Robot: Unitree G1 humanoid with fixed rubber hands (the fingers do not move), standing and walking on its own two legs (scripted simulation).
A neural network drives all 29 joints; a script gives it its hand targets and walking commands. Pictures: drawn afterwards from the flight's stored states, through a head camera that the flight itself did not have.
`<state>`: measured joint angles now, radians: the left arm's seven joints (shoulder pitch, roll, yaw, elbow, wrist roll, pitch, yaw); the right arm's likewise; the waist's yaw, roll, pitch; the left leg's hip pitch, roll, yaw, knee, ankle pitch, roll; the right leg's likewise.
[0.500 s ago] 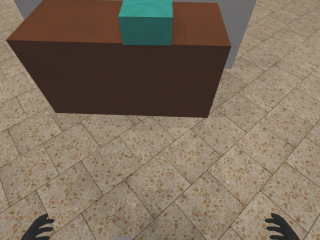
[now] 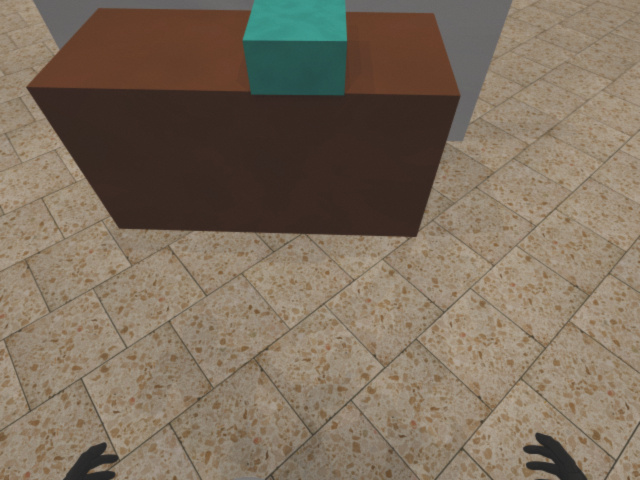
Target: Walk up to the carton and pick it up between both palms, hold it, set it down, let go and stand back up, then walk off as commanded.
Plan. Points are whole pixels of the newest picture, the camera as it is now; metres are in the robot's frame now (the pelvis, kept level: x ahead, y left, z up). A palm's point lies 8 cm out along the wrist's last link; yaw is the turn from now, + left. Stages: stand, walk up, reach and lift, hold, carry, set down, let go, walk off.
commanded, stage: stand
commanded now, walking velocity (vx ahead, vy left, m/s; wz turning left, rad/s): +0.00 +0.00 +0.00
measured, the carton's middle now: (299, 41) +1.21 +0.05 -0.06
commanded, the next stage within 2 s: none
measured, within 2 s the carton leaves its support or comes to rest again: neither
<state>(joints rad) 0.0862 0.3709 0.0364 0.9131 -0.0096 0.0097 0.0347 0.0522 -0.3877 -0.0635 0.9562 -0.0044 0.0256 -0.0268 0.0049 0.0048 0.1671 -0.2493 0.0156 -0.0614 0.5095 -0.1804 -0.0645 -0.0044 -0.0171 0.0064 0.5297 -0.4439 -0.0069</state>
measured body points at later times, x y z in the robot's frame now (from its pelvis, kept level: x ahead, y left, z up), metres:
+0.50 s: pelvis -0.05 +0.02 +0.01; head -0.04 +0.04 +0.46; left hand +0.04 +0.33 -0.12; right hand +0.01 -0.30 -0.11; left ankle +0.06 +0.16 -0.73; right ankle -0.09 -0.11 -0.73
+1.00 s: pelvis -0.04 +0.03 +0.01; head -0.03 +0.04 +0.46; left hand +0.05 +0.34 -0.12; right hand +0.04 -0.28 -0.11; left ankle +0.06 +0.16 -0.73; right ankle -0.09 -0.11 -0.73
